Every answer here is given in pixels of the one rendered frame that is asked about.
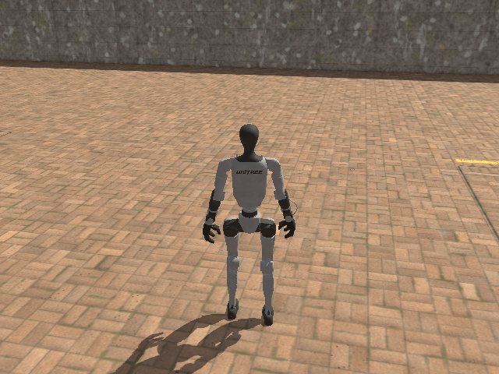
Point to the robot right forearm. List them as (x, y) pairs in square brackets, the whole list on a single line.
[(286, 208)]

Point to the robot left hand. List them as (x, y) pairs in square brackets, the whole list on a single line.
[(207, 231)]

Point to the robot left forearm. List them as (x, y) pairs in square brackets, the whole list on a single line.
[(212, 210)]

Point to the right robot upper arm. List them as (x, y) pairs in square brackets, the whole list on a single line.
[(277, 177)]

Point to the right robot thigh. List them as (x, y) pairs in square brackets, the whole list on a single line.
[(267, 237)]

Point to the robot right hand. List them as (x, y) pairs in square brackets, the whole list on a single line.
[(290, 226)]

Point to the robot left shin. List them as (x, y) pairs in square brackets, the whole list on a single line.
[(232, 283)]

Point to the left robot upper arm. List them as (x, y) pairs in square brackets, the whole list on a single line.
[(221, 177)]

